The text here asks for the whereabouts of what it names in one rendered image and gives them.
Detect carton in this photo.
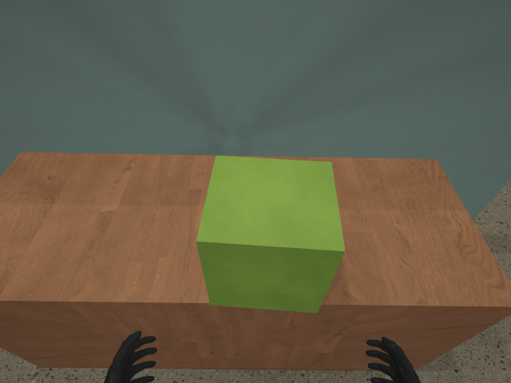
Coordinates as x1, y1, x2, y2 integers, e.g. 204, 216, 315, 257
196, 156, 345, 313

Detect pedestal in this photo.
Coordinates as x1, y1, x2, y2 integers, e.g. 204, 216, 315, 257
0, 152, 511, 371

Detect robot left hand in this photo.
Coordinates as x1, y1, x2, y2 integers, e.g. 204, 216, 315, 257
104, 330, 157, 383

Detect robot right hand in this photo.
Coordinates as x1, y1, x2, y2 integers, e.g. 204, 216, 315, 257
366, 337, 421, 383

